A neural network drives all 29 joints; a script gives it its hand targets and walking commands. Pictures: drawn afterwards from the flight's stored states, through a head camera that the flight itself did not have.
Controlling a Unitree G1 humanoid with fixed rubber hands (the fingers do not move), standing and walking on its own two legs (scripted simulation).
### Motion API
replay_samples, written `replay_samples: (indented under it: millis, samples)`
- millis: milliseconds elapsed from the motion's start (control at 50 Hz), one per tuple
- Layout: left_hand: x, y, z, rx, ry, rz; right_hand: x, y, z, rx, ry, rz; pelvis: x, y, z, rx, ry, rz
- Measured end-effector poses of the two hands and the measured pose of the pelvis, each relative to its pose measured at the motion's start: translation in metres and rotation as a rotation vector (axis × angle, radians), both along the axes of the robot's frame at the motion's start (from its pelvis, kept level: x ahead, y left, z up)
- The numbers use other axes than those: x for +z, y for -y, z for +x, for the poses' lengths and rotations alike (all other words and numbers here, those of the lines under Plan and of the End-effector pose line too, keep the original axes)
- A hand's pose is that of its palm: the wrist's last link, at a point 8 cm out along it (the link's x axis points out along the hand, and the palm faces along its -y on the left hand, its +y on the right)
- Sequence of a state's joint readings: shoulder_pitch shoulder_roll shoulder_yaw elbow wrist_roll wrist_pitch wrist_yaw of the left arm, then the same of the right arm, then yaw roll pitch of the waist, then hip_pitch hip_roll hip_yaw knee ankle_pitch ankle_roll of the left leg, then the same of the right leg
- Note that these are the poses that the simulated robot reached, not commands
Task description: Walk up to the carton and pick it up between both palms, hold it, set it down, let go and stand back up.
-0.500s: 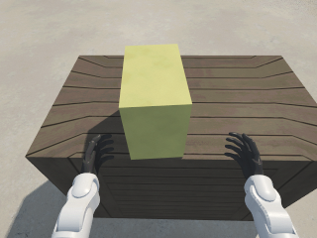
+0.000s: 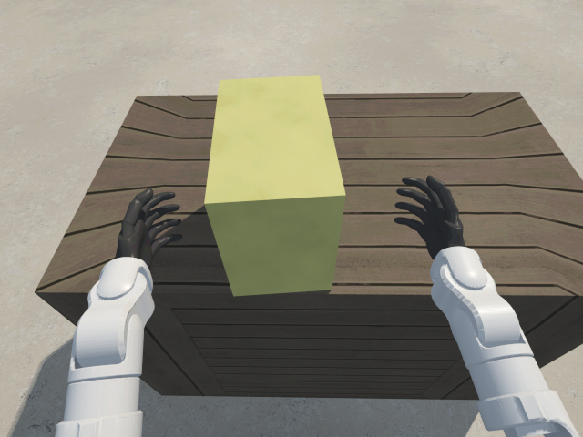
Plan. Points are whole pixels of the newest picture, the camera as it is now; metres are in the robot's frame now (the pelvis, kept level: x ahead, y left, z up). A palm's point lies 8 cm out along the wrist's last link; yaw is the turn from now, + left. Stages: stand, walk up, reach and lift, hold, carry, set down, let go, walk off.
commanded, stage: reach and lift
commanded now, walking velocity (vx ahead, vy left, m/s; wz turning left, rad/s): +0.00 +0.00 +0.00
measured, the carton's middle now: (276, 186) +0.48 +0.03 +0.05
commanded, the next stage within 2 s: none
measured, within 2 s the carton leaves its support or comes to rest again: neither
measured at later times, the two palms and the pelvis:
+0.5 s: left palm (152, 188) +0.39 +0.18 +0.14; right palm (439, 179) +0.39 -0.19 +0.14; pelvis -0.01 +0.00 +0.00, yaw -1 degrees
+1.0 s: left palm (150, 139) +0.45 +0.19 +0.18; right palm (418, 123) +0.45 -0.17 +0.18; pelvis -0.01 +0.00 +0.00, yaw +1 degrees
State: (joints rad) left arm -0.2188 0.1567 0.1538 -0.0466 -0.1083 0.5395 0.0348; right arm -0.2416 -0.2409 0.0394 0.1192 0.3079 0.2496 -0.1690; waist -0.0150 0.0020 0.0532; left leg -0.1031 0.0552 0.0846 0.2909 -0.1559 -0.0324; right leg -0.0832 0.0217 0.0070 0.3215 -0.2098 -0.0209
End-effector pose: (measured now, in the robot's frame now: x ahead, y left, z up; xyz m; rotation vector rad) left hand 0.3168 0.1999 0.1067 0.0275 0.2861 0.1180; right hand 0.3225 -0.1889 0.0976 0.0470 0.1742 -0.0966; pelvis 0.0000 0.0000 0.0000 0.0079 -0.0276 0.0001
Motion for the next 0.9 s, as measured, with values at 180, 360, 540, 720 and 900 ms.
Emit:
replay_samples:
  millis: [180,360,540,720,900]
  samples:
    - [0.016,0.006,0.031,-0.021,0.005,-0.007,0.015,0.002,0.024,0.0,-0.006,-0.01,0.0,0.0,0.0,0.004,-0.014,-0.002]
    - [0.026,0.016,0.058,-0.031,-0.011,-0.014,0.029,0.005,0.045,0.016,-0.016,-0.017,-0.001,-0.003,-0.003,-0.01,-0.046,-0.006]
    - [0.043,0.016,0.079,-0.025,0.0,-0.008,0.049,0.001,0.071,0.04,-0.01,-0.019,-0.002,-0.005,-0.009,-0.012,-0.095,-0.01]
    - [0.065,0.015,0.104,-0.019,0.005,0.008,0.07,-0.002,0.103,0.022,-0.044,-0.015,-0.003,-0.005,-0.014,0.0,-0.134,-0.015]
    - [0.076,0.015,0.125,-0.013,0.007,0.025,0.086,-0.01,0.125,0.012,-0.055,-0.027,-0.004,-0.004,-0.01,0.009,-0.17,-0.022]
